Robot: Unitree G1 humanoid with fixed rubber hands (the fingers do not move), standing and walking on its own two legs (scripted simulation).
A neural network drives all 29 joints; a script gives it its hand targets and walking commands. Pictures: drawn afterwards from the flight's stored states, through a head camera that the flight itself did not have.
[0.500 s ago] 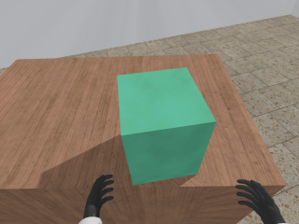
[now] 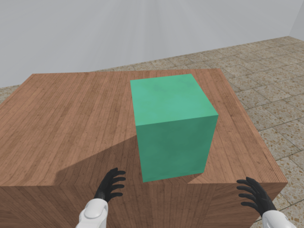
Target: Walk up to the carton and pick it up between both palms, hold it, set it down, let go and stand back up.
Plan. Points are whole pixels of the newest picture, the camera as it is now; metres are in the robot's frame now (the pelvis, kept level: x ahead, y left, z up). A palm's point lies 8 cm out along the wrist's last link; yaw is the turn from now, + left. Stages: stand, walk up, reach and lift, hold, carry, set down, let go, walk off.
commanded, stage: set down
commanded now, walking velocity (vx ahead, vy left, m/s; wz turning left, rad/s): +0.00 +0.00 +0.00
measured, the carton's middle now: (167, 127) +0.42 +0.01 +0.06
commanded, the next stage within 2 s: let go in 0.28 s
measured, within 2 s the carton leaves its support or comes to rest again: neither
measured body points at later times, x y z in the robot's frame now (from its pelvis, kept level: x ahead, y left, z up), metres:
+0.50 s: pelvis -0.05 -0.02 -0.01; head -0.09 -0.02 +0.44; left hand +0.21 +0.18 -0.02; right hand +0.11 -0.27 -0.07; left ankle +0.00 +0.12 -0.75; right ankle +0.08 -0.13 -0.74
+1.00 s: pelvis -0.08 -0.02 -0.01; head -0.08 -0.02 +0.44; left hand +0.03 +0.23 -0.09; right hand +0.14 -0.21 -0.08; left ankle -0.05 +0.11 -0.75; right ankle -0.05 -0.13 -0.75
